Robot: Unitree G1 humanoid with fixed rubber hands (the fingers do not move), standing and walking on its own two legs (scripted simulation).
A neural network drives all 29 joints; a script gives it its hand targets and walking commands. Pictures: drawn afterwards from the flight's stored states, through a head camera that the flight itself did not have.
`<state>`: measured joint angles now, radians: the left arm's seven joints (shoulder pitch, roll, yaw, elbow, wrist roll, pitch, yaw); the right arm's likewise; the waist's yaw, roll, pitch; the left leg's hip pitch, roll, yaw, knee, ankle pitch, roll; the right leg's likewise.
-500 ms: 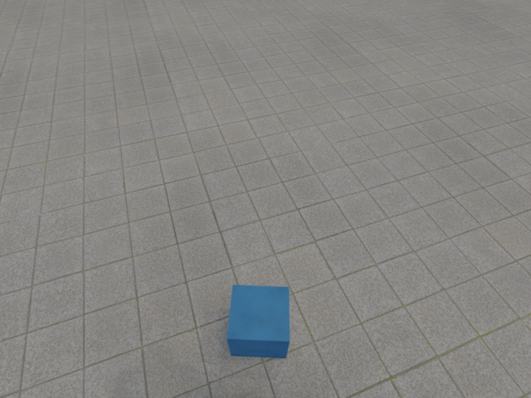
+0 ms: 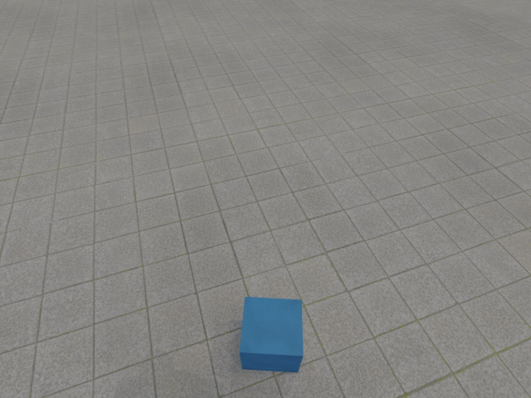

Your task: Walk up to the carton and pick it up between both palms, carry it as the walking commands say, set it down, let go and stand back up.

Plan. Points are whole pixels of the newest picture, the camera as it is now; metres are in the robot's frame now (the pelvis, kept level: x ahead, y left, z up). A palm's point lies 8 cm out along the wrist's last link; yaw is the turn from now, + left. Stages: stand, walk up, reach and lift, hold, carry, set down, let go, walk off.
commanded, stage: walk up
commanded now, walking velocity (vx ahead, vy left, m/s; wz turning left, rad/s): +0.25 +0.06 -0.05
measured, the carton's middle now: (271, 334) +0.45 +0.00 -0.68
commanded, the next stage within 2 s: none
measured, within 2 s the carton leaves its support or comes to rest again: neither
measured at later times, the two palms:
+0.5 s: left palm out of the picture +0.06 +0.25 -0.14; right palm out of the picture +0.07 -0.19 -0.15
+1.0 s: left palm out of the picture -0.02 +0.21 -0.13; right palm out of the picture +0.03 -0.26 -0.15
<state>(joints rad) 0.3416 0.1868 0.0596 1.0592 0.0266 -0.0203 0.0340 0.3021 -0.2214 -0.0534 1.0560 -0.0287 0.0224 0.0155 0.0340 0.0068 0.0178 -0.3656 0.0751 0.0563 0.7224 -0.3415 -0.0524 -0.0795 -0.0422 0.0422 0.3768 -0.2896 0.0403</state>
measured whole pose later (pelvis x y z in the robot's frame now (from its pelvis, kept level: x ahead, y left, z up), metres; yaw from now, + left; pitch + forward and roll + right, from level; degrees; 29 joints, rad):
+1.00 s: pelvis +0.00 -0.02 +0.00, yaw -1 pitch +0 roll +1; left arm 0.34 0.14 0.02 1.07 0.02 0.02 0.03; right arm 0.26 -0.20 -0.05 1.03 -0.02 0.06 -0.02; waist 0.03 0.03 -0.01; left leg -0.37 0.04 -0.01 0.80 -0.38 0.00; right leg -0.26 -0.01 -0.05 0.48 -0.22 -0.04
